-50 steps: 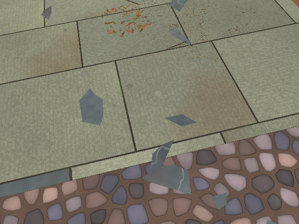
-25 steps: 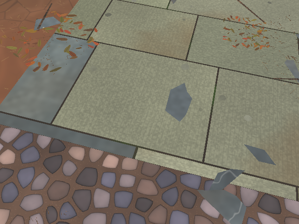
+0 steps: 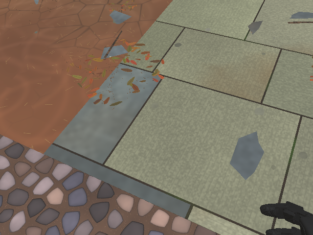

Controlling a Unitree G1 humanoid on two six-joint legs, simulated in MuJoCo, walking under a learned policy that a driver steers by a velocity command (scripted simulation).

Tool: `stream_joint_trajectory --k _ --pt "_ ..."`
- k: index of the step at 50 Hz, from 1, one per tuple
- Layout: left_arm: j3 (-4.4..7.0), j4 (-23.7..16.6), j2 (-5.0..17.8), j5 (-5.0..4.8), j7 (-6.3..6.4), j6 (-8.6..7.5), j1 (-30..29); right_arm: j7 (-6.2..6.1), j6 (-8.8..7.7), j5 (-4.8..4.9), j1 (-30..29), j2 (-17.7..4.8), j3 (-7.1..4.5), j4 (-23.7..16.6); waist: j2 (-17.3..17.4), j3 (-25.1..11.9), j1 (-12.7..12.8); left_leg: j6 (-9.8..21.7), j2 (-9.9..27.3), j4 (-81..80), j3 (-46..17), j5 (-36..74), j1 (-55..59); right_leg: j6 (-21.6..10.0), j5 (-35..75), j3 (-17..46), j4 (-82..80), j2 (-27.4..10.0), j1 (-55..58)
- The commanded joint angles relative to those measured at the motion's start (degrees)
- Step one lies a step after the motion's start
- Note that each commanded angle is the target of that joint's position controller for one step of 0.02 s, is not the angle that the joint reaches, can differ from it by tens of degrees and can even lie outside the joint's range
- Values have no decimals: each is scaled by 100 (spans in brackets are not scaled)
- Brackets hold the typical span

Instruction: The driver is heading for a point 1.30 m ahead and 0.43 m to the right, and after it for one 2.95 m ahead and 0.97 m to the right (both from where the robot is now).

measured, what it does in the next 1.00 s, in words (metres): walks ahead, turning right: left foot, then right foot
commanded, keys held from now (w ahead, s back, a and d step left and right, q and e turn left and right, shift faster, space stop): w+e+shift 0.74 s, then w+shift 0.06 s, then w+q+shift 0.20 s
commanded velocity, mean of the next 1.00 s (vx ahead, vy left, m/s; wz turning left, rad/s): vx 0.98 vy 0.00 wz -0.73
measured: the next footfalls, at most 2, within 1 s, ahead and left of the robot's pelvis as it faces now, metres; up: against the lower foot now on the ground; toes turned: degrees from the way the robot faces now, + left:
left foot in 0.06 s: +0.17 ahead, +0.14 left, +0.00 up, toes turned -6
right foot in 0.52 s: +0.54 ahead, -0.15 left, +0.00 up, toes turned -31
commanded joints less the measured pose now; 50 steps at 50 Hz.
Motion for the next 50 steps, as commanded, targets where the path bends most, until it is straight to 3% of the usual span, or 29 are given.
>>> stream_joint_trajectory --k 1,2,3,4,5,7,10,13,16,18,20,22,24,25,26,27,28,29,30,32,36,40,43,45,46,47,48,49,50 --pt "302 -363 1166 -6 35 -75 -532 -103 -188 85 -364 -447 -130 -504 -1064 331 -611 115 -388 -724 313 -101 1598 -814 1947 1166 -161 -974 -1202" --pt "326 -388 1254 -36 15 -116 -733 -205 -228 61 469 -644 -230 -243 -832 -107 -1075 241 -449 -965 291 -22 2853 -666 3065 903 756 -755 -1520" --pt "338 -461 1261 -109 -43 -200 -943 -346 -268 -27 1521 -1014 -392 22 -431 -767 -1641 426 32 -878 -71 -248 4460 -500 3058 532 2239 -366 -2346" --pt "194 -677 688 -241 -48 -299 -874 -484 -253 -169 2623 -1549 -583 100 625 -1794 -2038 748 1784 -1314 -2015 -2891 6074 -354 864 -86 4185 109 -3625" --pt "94 -958 494 -282 -38 -242 -897 -506 -170 -136 2529 -1747 -627 135 1455 -2120 -1761 1024 2702 -2238 -4319 -4487 5809 -376 -799 -526 5370 251 -4431" --pt "131 -825 699 -31 -80 -63 -1432 -495 -170 -111 1726 -805 -426 88 230 -528 -1456 982 2181 -2130 -2890 -3040 4305 -401 123 -639 5870 -400 -4769" --pt "95 -879 454 146 -283 156 -1690 -459 -284 -9 1730 -419 -322 387 448 375 -1097 805 1633 -2614 -1265 -1343 3247 -239 398 -701 5632 -779 -4715" --pt "32 -1184 343 154 -387 297 -2254 -381 -419 103 1901 -266 -300 641 412 645 -961 741 1538 -2822 -307 -11 3169 -185 830 -800 5710 -847 -5153" --pt "-54 -1540 388 122 -456 301 -2873 -376 -507 66 1711 -277 -296 778 400 920 -755 614 1272 -3066 778 1185 2741 -182 1568 -1036 5027 -809 -4951" --pt "-127 -1648 423 128 -521 288 -3335 -397 -508 77 1859 -318 -300 931 32 1095 -836 457 958 -3180 1450 2110 2673 -326 1903 -1643 4065 -587 -4439" --pt "-208 -1783 373 118 -578 270 -3647 -433 -524 76 2086 -634 -347 1040 17 1047 -849 332 1027 -2954 1728 4268 2746 -570 2042 -2150 3171 -277 -3512" --pt "-167 -1626 575 86 -527 260 -3158 -518 -422 45 2260 -1068 -451 1036 312 494 -525 246 1179 -1829 1769 6907 3404 -758 1632 -2405 2945 214 -2707" --pt "48 -1090 1048 90 -397 223 -1211 -582 -220 -15 1852 -1431 -558 870 500 -567 510 347 1434 697 1560 7540 3051 -1053 1103 -2034 2778 501 -539" --pt "234 -691 1358 88 -251 206 -173 -521 -165 -44 1727 -1372 -558 795 132 -982 854 369 1151 2666 1541 5501 2037 -1223 960 -1555 2260 484 1060" --pt "400 -655 1779 -32 -95 293 -603 -379 -215 -105 1653 -612 -381 672 -1244 -527 268 233 6 4975 1425 -1056 146 -1400 804 -254 2123 -272 1677" --pt "512 -1009 2461 168 -86 360 -984 -382 -339 83 2069 -595 -303 -44 -1800 -1703 -270 61 -340 6482 296 -1826 -1726 -2641 496 3038 1037 -1582 3136" --pt "513 -1104 2152 99 -13 383 -822 -381 -479 8 1443 -897 -292 -123 -520 -1663 52 121 1 6080 -358 -1129 -2009 -2489 -315 3541 188 -1649 2808" --pt "439 -963 1833 79 50 336 -1007 -378 -535 26 1345 -870 -256 -117 -88 -612 -283 147 255 5360 -349 -843 -1919 -2232 -327 3213 -149 -1540 1672" --pt "372 -895 1601 73 72 243 -1190 -393 -501 -49 1238 -803 -222 -90 329 -76 -597 109 483 4735 -314 -846 -1508 -2029 124 2731 -213 -1297 633" --pt "244 -927 1351 62 106 73 -1539 -384 -227 -233 1508 -700 -174 6 425 358 -1100 -58 672 4051 -313 -1148 -717 -1899 793 1853 -270 -805 -859" --pt "227 -914 1288 4 30 -138 -1575 -292 -26 -148 395 -378 -44 -511 129 850 -1033 -278 705 1918 112 -144 70 -1691 1189 1082 -685 -122 -2489" --pt "270 -725 1296 -108 -38 -223 -1204 -207 -89 64 -72 -263 18 -557 -276 524 -599 -12 364 96 324 1997 1125 -1184 2663 816 -660 -118 -1941" --pt "266 -485 1409 -43 15 -269 -851 -247 -135 27 11 -544 -101 -432 -364 288 -503 357 125 -594 473 1629 1086 -918 4460 630 -159 -482 -245" --pt "300 -400 1667 141 56 -214 -893 -348 -146 81 1213 -928 -321 -60 -560 -424 -1123 619 -325 -504 701 341 1925 -704 6511 355 1452 -626 535" --pt "284 -422 1602 233 76 -168 -1211 -432 -130 106 2410 -1098 -429 282 -560 -807 -1823 746 -219 -527 710 31 3042 -605 6341 41 2949 -475 32" --pt "149 -538 1107 291 122 -198 -1394 -527 -115 36 3643 -1450 -552 530 23 -1358 -2314 953 675 -256 -440 -1568 4289 -524 4498 -340 5346 -141 -1103" --pt "-28 -828 393 -51 -23 -300 -561 -438 -100 -26 3263 -1864 -659 631 2454 -1696 -1318 1817 1913 -1917 -4660 -2577 5316 -144 -310 -400 6909 1105 -3299" --pt "-94 -786 762 154 39 -306 -918 -297 -60 54 2431 -1347 -633 460 1147 -844 -1234 1999 1795 -2307 -5131 -2998 4959 -305 -123 -367 6941 430 -4288" --pt "-89 -891 925 210 14 -319 -1649 -252 -88 123 2092 -1004 -581 399 188 -393 -1255 1986 1628 -2174 -4126 -2491 4316 -264 352 -354 6650 64 -4322"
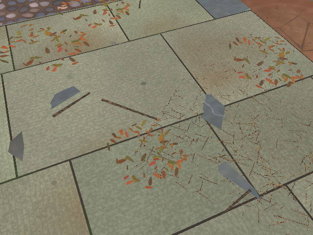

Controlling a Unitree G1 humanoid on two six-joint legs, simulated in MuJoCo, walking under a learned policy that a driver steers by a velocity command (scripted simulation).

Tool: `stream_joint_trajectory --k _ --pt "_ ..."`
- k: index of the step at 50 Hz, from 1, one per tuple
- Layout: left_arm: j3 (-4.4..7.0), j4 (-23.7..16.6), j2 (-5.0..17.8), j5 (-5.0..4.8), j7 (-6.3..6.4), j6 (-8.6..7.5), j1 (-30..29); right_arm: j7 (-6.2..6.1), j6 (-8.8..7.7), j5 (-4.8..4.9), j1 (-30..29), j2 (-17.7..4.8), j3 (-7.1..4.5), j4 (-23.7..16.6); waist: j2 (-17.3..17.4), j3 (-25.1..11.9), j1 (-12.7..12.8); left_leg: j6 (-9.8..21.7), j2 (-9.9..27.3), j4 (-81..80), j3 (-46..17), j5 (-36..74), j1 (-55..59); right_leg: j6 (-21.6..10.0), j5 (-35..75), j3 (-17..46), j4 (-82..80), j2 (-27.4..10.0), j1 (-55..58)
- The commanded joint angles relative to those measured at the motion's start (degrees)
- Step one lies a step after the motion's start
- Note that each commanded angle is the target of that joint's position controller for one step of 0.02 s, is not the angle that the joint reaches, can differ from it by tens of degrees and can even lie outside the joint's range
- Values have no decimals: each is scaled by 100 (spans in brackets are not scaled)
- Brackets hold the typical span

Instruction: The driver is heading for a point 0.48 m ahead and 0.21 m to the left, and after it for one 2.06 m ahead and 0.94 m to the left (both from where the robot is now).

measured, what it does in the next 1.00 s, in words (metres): walks ahead, turning left: right foot, then left foot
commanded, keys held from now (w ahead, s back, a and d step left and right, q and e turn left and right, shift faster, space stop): w+q+shift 0.36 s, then q+shift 0.58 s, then shift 0.06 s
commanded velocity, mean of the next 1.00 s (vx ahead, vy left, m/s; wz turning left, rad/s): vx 0.58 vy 0.00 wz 0.80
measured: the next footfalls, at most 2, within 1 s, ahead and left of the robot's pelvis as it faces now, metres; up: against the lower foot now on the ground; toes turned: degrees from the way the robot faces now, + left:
right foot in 0.34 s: +0.53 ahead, -0.08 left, +0.00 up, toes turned +16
left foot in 0.72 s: +0.73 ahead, +0.24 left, +0.00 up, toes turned +34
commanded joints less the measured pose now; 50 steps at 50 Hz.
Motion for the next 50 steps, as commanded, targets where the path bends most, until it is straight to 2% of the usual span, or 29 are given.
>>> stream_joint_trajectory --k 1,3,5,9,11,14,16,17,18,19,20,21,22,23,24,25,27,30,33,34,35,36,37,38,39,40,42,45,50 --pt "-108 -834 369 136 -31 -209 -747 96 5 65 1217 -710 -359 196 -33 -371 -454 1314 1736 -2126 -3898 -1783 2945 120 448 -11 1127 -711 -3413" --pt "-207 -1128 144 300 -98 -114 -1073 54 -49 60 1472 -510 -265 548 175 9 -169 1163 1209 -2242 -3157 -1117 2121 306 268 -75 358 -922 -3168" --pt "-297 -1275 52 333 -144 -31 -1168 29 -115 131 1661 -579 -289 696 396 167 -59 1277 1056 -2458 -2939 -748 1796 493 44 -206 -260 -1054 -3233" --pt "-492 -1791 -80 125 -267 -74 -2380 22 -142 162 1461 -765 -409 629 435 496 -238 1130 658 -3063 -2302 140 586 791 1499 -652 -2508 -976 -2195" --pt "-496 -1831 -94 35 -252 -78 -2521 79 -171 246 1580 -888 -467 674 465 306 -368 970 725 -3093 -2276 1165 531 761 2332 -766 -2961 -808 -1347" --pt "-385 -1787 148 42 -123 -98 -2363 51 -140 272 1800 -957 -504 778 403 -44 -351 691 778 -2215 -2247 2642 1467 629 2111 -696 -3535 -651 -891" --pt "-204 -1430 434 62 28 -139 -1105 47 -122 230 1734 -1186 -558 802 284 -912 277 441 501 -279 -1990 3794 1478 462 1375 -718 -3652 -530 692" --pt "-57 -1235 712 118 150 -168 -56 66 -169 222 1539 -1102 -548 713 204 -1445 791 356 263 1172 -1857 2917 640 322 615 -171 -3541 -1171 2002" --pt "107 -1130 1133 309 261 -161 873 21 -221 285 1614 -243 -351 515 -846 -2242 901 327 -145 3100 -1326 -546 -602 14 -1543 1852 -3880 -2909 3361" --pt "168 -1153 1348 266 234 -84 508 -16 -131 391 1922 -212 -261 241 -1790 -2595 464 240 -236 4273 -811 -1762 -1529 -473 -1609 4247 -4823 -3756 3330" --pt "93 -1213 715 201 221 -63 -1 -80 -7 222 1406 -550 -320 361 -808 -1556 410 229 253 4425 -686 -1206 -1956 -498 -631 3453 -4768 -3422 2559" --pt "-30 -1180 216 162 180 -92 -250 -60 62 134 965 -543 -333 349 -232 -869 380 144 417 4199 -587 -956 -1906 -452 1278 2213 -4564 -3143 1860" --pt "-82 -1074 23 178 148 -120 -268 -25 140 96 798 -457 -351 355 -36 -536 256 51 506 4077 -524 -1039 -1771 -387 3146 1358 -4476 -2915 1384" --pt "-118 -930 -78 105 149 -139 -177 39 242 23 706 -343 -365 295 -56 -340 130 6 584 3883 -482 -1160 -1614 -243 4119 623 -4524 -2614 996" --pt "-115 -817 -59 41 122 -188 -113 77 329 20 762 -195 -348 194 -570 -292 -7 -63 614 3717 -468 -1275 -1629 -223 4830 311 -4441 -2675 861" --pt "-104 -739 -81 -47 96 -215 -121 114 400 18 560 -120 -320 54 -685 -229 -74 -90 677 3496 -449 -1272 -1763 -173 5082 86 -4521 -2686 812" --pt "-70 -729 -27 -136 116 -218 -525 223 442 -3 74 -37 -261 -285 -654 -69 -257 -138 661 2588 -283 -694 -1634 -30 4952 -569 -4885 -2510 362" --pt "24 -742 202 -210 138 -217 -1116 445 405 27 115 -26 -180 -329 -604 -164 -528 -86 262 429 386 1325 335 350 4286 -1853 -4803 -1845 -661" --pt "159 -740 574 -330 137 -191 -938 426 462 -45 755 -346 -291 -170 -327 -573 -841 254 -138 215 589 1338 1539 450 5397 -1913 -3415 -2055 -560" --pt "186 -797 645 -375 110 -139 -951 365 454 -95 1280 -531 -380 -52 -222 -828 -1087 456 -209 97 463 1291 2185 488 5161 -1853 -2399 -2113 -713" --pt "175 -834 576 -340 74 -70 -922 255 433 -126 1835 -778 -496 146 106 -1028 -1314 645 -197 -187 172 1431 2957 619 3590 -1816 -978 -1886 -1189" --pt "80 -726 137 -147 13 47 -401 88 432 -31 1462 -1188 -588 106 1063 -680 -916 851 523 -369 -659 3872 3283 788 -1423 -1943 862 -1049 -2134" --pt "58 -934 109 -66 88 219 638 86 459 48 1233 -1749 -659 -288 1240 -1479 -305 1727 1964 118 -2860 7573 4030 1041 -2293 -1207 2524 -751 -2824" --pt "45 -1076 390 31 173 298 535 61 511 176 994 -1771 -763 -596 992 -2477 -595 2318 2309 -812 -3919 5400 4264 1062 -1611 -383 2667 -721 -3177" --pt "33 -1099 547 72 209 351 114 3 568 194 591 -1453 -681 -675 416 -1829 -480 2150 2070 -1330 -3846 3349 3473 1007 -1117 -194 2162 -919 -3226" --pt "54 -1141 586 97 220 383 -252 -17 589 174 355 -1130 -590 -617 169 -1160 -331 1861 1671 -1563 -3511 2431 2685 980 -862 -173 1535 -1041 -3121" --pt "30 -1111 516 120 236 522 -279 -40 549 181 287 -912 -513 -450 177 -626 -58 1443 1195 -1659 -2886 2720 1665 990 -693 -197 566 -1131 -2515" --pt "-36 -1096 273 82 240 642 -434 12 506 105 314 -1009 -558 -330 -66 -861 -34 1215 834 -1485 -2641 3248 1303 1016 -462 -224 -202 -1006 -2025" --pt "-64 -1256 133 -31 255 702 -991 -6 593 81 357 -967 -586 -274 302 -870 -204 885 682 -1635 -2938 1453 1207 931 179 -121 -1044 -862 -2086"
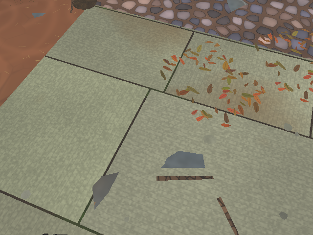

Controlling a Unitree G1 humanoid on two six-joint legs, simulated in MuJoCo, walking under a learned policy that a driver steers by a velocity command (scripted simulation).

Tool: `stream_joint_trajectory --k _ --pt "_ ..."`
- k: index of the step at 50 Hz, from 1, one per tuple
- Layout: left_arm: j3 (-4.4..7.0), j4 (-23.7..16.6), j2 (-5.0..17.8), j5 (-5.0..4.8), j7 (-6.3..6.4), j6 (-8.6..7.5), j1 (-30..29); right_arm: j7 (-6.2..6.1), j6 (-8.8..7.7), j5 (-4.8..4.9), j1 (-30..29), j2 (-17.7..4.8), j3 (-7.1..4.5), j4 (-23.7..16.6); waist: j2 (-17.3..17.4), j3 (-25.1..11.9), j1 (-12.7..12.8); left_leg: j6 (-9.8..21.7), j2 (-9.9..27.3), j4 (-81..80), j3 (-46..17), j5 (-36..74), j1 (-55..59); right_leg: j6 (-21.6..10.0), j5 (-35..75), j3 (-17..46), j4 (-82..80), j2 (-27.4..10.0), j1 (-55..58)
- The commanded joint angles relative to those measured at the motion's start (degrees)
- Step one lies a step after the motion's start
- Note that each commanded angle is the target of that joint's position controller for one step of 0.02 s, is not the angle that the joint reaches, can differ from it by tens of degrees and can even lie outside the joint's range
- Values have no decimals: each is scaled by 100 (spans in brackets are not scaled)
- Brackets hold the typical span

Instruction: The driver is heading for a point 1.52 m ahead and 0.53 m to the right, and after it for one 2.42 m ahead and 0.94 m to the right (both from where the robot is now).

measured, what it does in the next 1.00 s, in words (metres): walks ahead, turning right: right foot, then left foot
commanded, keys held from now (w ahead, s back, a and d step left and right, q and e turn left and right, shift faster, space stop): shift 0.08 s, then e+shift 0.52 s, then w+e+shift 0.36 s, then w+shift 0.04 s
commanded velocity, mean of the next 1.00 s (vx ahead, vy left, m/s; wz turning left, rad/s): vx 0.23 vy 0.00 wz -0.50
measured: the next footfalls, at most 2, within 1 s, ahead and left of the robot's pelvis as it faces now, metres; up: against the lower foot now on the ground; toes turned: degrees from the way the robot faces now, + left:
right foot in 0.22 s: +0.11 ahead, -0.16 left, +0.00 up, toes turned +7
left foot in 0.66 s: +0.11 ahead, +0.03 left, +0.00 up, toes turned -25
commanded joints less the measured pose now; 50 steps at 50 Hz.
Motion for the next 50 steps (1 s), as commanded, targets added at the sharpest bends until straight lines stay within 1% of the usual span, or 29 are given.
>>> stream_joint_trajectory --k 1,4,6,8,9,10,11,12,13,14,16,18,20,22,25,28,30,31,32,33,34,35,36,37,38,40,45,48,50 --pt "216 -210 646 -48 37 33 365 -36 -49 -21 -3 -937 -292 -391 251 -1346 148 450 1640 -733 -1870 527 611 -66 375 -143 -299 128 592" --pt "217 -229 632 -82 27 16 174 -21 -20 -59 103 -825 -255 -323 535 -1146 21 398 1610 -738 -2007 114 661 -164 259 -180 -795 254 763" --pt "213 -142 630 -128 14 -24 330 -28 -6 -91 48 -706 -192 -300 659 -1139 32 383 1692 -642 -1896 369 699 -273 92 -339 -1243 276 1133" --pt "186 -49 561 -159 -5 -62 526 -54 3 -91 21 -552 -89 -224 693 -1162 101 316 1750 -563 -1850 581 626 -401 136 -486 -2001 283 1769" --pt "138 49 404 -141 -20 -83 714 -96 1 -48 -46 -396 9 -165 599 -1177 259 184 1705 -502 -1748 350 457 -484 551 -508 -2864 238 2359" --pt "84 67 302 -86 -15 -116 626 -148 -24 -34 83 -238 105 -59 412 -1114 250 -70 1589 -445 -1591 -158 302 -554 926 -261 -3734 176 2804" --pt "108 -15 598 -6 6 -164 359 -174 -55 -82 421 -168 129 21 -406 -1029 -14 -354 1249 225 -1019 -1142 221 -705 965 858 -4196 -544 2833" --pt "222 -148 1185 27 -44 -158 32 -189 -50 -27 380 -439 57 -79 -1026 -713 -155 -542 601 443 -83 -1734 -53 -1271 1716 1932 -4327 -1369 2239" --pt "302 -7 1217 -41 -122 -139 377 -221 -52 -90 57 -742 -19 -76 -948 -638 122 -597 723 817 209 -1939 174 -1617 1990 2235 -4293 -1443 1943" --pt "361 80 1293 -103 -177 -131 586 -214 -74 -67 -186 -799 -49 -150 -912 -545 201 -649 687 1194 335 -1997 -31 -1615 2040 2211 -4195 -1233 2034" --pt "493 165 1409 -156 -190 -96 856 -172 -70 -50 -382 -734 -47 -221 -795 -579 295 -822 680 2150 390 -2152 -624 -1494 2237 2102 -4011 -895 2442" --pt "559 145 1337 -185 -204 -58 851 -160 -47 -41 -333 -565 5 -224 -702 -777 230 -942 735 2603 395 -2148 -805 -1392 2611 1946 -3832 -587 2634" --pt "605 126 1249 -189 -234 -30 920 -195 -42 -15 -490 -478 44 -288 -722 -958 293 -1009 752 2599 431 -2114 -923 -1340 2645 1977 -3764 -386 2854" --pt "660 146 1227 -187 -234 -6 1077 -223 -52 21 -708 -446 73 -361 -825 -1071 415 -1030 745 2349 415 -2120 -1003 -1337 2494 2170 -3749 -289 3086" --pt "755 172 1305 -168 -204 31 1241 -248 -119 61 -898 -490 102 -427 -898 -1207 542 -971 712 1861 317 -2111 -921 -1353 2268 2567 -3730 -268 3286" --pt "816 135 1362 -144 -222 51 1123 -279 -207 82 -820 -557 119 -411 -956 -1275 512 -842 620 1280 268 -2003 -378 -1272 2210 2854 -3732 -203 3017" --pt "830 86 1364 -130 -256 60 903 -319 -252 94 -599 -593 121 -354 -1007 -1250 391 -744 555 673 271 -1866 264 -1116 1998 2978 -3759 -88 2569" --pt "841 58 1358 -140 -276 75 755 -326 -285 76 -274 -618 121 -276 -902 -1431 201 -664 567 108 277 -1853 1056 -987 453 2952 -3838 113 2036" --pt "824 -23 1289 -155 -276 88 446 -360 -313 55 111 -674 101 -168 -718 -1301 -129 -540 755 -824 260 -1675 2215 -660 -1276 2656 -3844 545 903" --pt "744 -27 925 -192 -242 64 653 -433 -324 49 254 -1193 -25 -176 375 -1304 -125 -354 1952 -1416 -823 -2850 3113 -340 -2095 1734 -2573 1139 -241" --pt "629 -223 620 -161 -219 18 605 -419 -329 -92 -199 -1806 -133 -334 1474 -1075 -16 85 3554 -2088 -2881 -4062 2667 -249 -1131 545 -836 1565 -1050" --pt "720 -157 1244 -1 -235 -7 337 -397 -318 -154 -574 -1456 -85 -333 574 -673 155 173 3458 -2011 -2471 -3989 1860 -248 -181 430 -206 777 -1043" --pt "748 -108 1281 -1 -341 -14 419 -371 -347 -147 -729 -1100 23 -365 542 -634 298 80 3099 -1904 -1912 -3699 1543 -276 239 341 167 719 -820" --pt "717 -43 1193 14 -428 -8 594 -329 -397 -131 -837 -918 85 -383 616 -627 407 -52 2824 -1889 -1386 -3379 1567 -249 499 217 579 658 -884" --pt "694 30 1124 35 -518 11 749 -315 -440 -93 -793 -873 112 -381 758 -584 426 -121 2628 -1926 -957 -3222 1556 -235 645 33 966 595 -966" --pt "639 -27 1067 13 -631 34 623 -247 -535 -92 -417 -894 100 -302 751 -403 295 -158 2560 -1996 -499 -3095 1560 -220 890 -171 1294 372 -1266" --pt "542 -252 954 17 -737 6 -86 -150 -741 -103 516 -969 14 -11 578 -175 -101 -162 2760 -2051 131 -2609 2151 -136 1365 -276 1190 57 -1997" --pt "505 -334 896 16 -794 -23 -425 -133 -797 -109 837 -923 -4 146 558 8 -230 -164 2878 -2116 540 -2293 2436 -202 1451 -351 926 -57 -2281" --pt "439 -408 768 31 -817 -86 -676 -122 -847 -141 1119 -815 17 309 476 187 -302 -93 2940 -2210 694 -2113 2502 -336 1469 -293 550 -41 -2342"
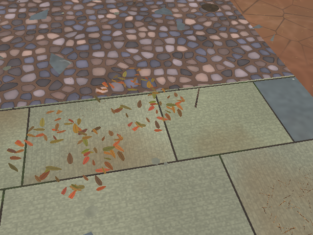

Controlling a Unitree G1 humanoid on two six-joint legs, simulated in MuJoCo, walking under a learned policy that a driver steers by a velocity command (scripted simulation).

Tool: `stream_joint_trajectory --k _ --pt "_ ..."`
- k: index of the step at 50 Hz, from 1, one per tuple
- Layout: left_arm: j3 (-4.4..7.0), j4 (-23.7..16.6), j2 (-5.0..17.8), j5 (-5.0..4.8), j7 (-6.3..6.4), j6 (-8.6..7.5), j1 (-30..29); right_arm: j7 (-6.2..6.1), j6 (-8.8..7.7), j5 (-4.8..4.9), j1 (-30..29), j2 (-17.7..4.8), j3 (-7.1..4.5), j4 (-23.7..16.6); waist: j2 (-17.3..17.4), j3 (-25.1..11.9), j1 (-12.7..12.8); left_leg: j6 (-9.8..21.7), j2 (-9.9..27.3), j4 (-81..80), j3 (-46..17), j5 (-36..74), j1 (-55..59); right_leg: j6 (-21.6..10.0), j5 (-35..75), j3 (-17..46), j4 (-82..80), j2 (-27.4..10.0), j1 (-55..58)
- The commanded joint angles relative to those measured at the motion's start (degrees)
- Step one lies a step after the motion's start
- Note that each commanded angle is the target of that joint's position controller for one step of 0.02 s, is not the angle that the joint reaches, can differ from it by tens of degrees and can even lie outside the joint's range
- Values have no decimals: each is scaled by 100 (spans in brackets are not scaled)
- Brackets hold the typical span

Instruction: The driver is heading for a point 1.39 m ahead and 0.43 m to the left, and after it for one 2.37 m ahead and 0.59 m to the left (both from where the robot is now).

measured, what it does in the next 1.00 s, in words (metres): walks ahead, turning left: right foot, then left foot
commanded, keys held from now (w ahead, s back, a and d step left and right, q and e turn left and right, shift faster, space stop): w+shift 0.08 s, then w+q+shift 0.92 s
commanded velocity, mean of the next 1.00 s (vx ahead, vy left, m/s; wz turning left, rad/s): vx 0.95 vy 0.00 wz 0.49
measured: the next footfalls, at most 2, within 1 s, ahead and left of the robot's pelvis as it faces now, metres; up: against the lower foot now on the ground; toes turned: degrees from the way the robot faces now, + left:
right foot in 0.20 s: +0.29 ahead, -0.18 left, +0.00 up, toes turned -8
left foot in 0.66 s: +0.72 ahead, -0.05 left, +0.00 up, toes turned +17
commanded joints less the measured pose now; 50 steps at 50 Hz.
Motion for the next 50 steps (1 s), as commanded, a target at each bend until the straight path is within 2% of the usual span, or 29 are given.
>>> stream_joint_trajectory --k 1,4,6,8,9,10,11,12,13,14,17,19,22,24,26,28,30,31,32,33,34,35,36,37,39,42,46,48,50 --pt "-65 -712 151 12 -52 -194 -1263 6 -135 -35 402 -685 -182 -11 715 1329 -276 572 1583 -1037 -995 -545 203 -194 35 17 -541 -49 -1527" --pt "-210 -880 -6 28 -83 -306 -1723 11 -174 -57 581 -548 -129 232 686 1547 -297 642 1599 -1270 -471 419 165 -506 -161 -484 -1527 -30 -1030" --pt "-306 -1012 -99 42 -52 -363 -1945 -10 -136 -27 809 -606 -106 508 705 1566 -232 754 1674 -1198 -223 2482 230 -782 -701 -901 -2285 158 -279" --pt "-266 -800 -9 79 106 -390 -1077 -33 -62 43 829 -929 -123 785 1030 808 398 800 1700 195 16 6968 186 -1092 -1367 -1418 -2550 754 1638" --pt "-155 -457 182 71 211 -437 197 -40 -32 103 737 -1123 -146 850 1106 109 1080 762 1700 1572 -39 7774 -315 -1186 -1236 -1227 -2761 897 3300" --pt "15 -23 542 125 335 -507 1645 -20 -54 189 301 -1150 -140 713 994 -621 1941 648 1370 3432 -39 6368 -1777 -1267 -920 -357 -3258 328 5510" --pt "201 96 1341 221 480 -563 1912 178 -105 302 599 -67 90 281 -781 -1736 1402 499 306 5785 -341 -98 -4052 -1358 -3493 2436 -3840 -1817 7538" --pt "193 -13 1335 169 535 -605 2094 141 -184 363 213 -517 -66 204 -274 -2296 1611 678 -31 6803 -1613 -607 -4202 -1141 -3648 4032 -4747 -2406 6972" --pt "122 227 1074 182 565 -632 1667 107 -154 392 -355 -654 -168 65 75 -1058 1316 718 244 6839 -1645 156 -4589 -916 -2753 2971 -4791 -2060 5994" --pt "19 281 674 160 547 -681 1268 132 -141 353 -269 -397 -100 99 140 -195 954 671 517 6488 -1410 524 -4523 -887 -1862 2135 -4915 -1887 5028" --pt "-188 360 -57 5 545 -802 730 257 193 147 357 50 -79 522 -305 423 293 491 796 6066 -1263 778 -3815 -589 -1110 504 -5457 -1278 3624" --pt "-211 564 -194 -108 523 -915 834 328 341 149 -9 180 -104 405 -228 836 187 458 821 6064 -1164 948 -4289 -392 -295 -197 -5715 -1124 3550" --pt "-251 722 -363 -104 483 -1033 859 391 383 185 -805 325 -50 50 -387 1228 116 473 657 5459 -724 1736 -4521 -139 1304 -1337 -5961 -706 3259" --pt "-282 845 -409 -86 537 -1056 1029 434 363 216 -1240 246 -29 -112 -290 1262 158 584 401 4873 -267 2122 -4561 -87 2676 -1791 -5969 -485 3545" --pt "-283 905 -218 -102 644 -1040 1001 500 332 180 -1556 250 46 -303 -119 1345 32 742 253 3807 65 2292 -4179 -28 3907 -2094 -5944 -555 3725" --pt "-224 890 152 -109 793 -1028 1058 526 341 187 -1451 74 31 -284 -189 967 -144 872 -189 3184 461 2454 -3243 20 6102 -2164 -5394 -742 4110" --pt "-93 747 619 -76 938 -908 764 470 430 198 -343 -344 -101 11 -496 222 -823 1023 -546 3194 472 1924 -1927 40 7753 -2035 -3971 -996 4399" --pt "-33 613 776 -35 958 -814 387 407 473 174 755 -641 -239 314 -525 -225 -1393 1198 -625 3199 254 1541 -839 -19 7904 -1888 -2603 -1106 4114" --pt "13 488 836 -21 921 -723 -23 299 484 181 1915 -974 -427 667 -225 -550 -1929 1535 -484 2685 -315 1193 355 -118 6707 -1720 -501 -983 3417" --pt "-36 478 413 -56 771 -693 -427 189 500 422 1636 -1017 -568 670 1076 -88 -1840 1794 -250 1681 -918 1197 746 -158 642 -1672 2183 382 2206" --pt "-318 -62 -407 80 689 -834 182 188 498 243 786 -1371 -556 534 1721 184 -390 2235 247 2431 -2704 2783 1058 -9 -2076 -870 3574 706 147" --pt "-404 -490 -361 -52 657 -965 443 146 490 120 516 -1521 -591 266 1555 -986 -268 3237 1239 921 -5179 202 1896 54 -2222 255 3811 651 -810" --pt "-409 -435 -9 34 625 -1102 197 66 467 48 381 -972 -505 196 347 -167 -169 2837 1403 -250 -5842 -1382 995 -99 -1827 390 2966 307 -1041" --pt "-357 -409 149 60 601 -1091 -75 51 420 36 107 -643 -415 261 -394 475 137 2405 1170 -394 -5296 -1580 -61 -108 -1466 380 2209 15 -670" --pt "-439 -380 75 250 622 -859 -60 7 193 101 -108 -724 -386 202 -490 918 514 2225 735 -341 -4499 -452 -1453 83 -1394 340 1380 -256 -3" --pt "-533 -645 -45 220 561 -656 -675 32 -44 159 -203 -827 -384 131 -403 1127 483 2046 86 -619 -3426 484 -2758 355 -811 -56 -376 -497 819" --pt "-656 -1026 -335 -58 497 -676 -1570 149 -66 242 136 -865 -479 178 193 825 -124 1501 -272 -363 -2934 2147 -2317 260 1096 -384 -2626 -150 1635" --pt "-616 -1106 -216 -96 521 -700 -1652 172 -48 236 253 -940 -529 183 441 607 -254 1338 -128 -69 -3045 2837 -1669 155 1234 -360 -3167 29 1833" --pt "-501 -1022 62 -82 582 -745 -1269 127 -33 209 172 -1031 -567 131 552 282 -68 1086 -72 619 -3171 3772 -1134 74 861 -245 -3645 259 2459"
